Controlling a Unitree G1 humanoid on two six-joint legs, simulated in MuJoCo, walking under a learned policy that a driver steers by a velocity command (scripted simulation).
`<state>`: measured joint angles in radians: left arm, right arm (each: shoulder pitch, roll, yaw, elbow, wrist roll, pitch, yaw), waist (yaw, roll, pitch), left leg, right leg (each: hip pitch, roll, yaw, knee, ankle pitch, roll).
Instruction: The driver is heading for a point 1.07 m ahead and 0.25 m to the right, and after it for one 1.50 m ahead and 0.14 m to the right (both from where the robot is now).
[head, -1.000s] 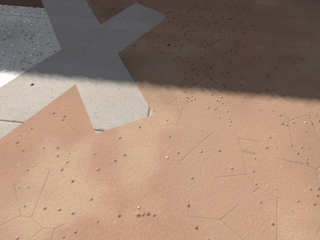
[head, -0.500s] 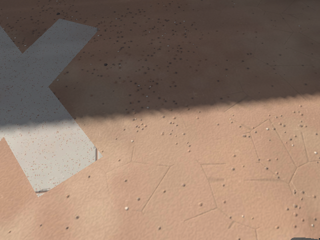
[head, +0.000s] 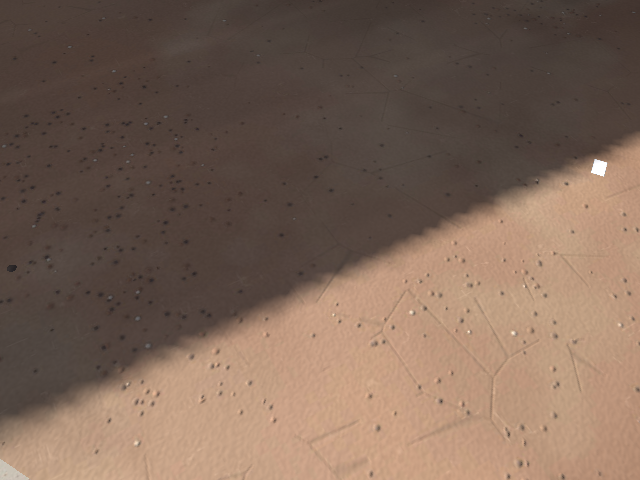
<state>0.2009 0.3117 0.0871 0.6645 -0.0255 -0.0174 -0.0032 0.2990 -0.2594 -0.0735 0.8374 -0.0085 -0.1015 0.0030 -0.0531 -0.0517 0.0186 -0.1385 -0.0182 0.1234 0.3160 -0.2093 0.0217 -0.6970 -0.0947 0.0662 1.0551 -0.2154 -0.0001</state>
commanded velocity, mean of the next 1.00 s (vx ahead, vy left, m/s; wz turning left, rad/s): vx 0.50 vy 0.00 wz -0.37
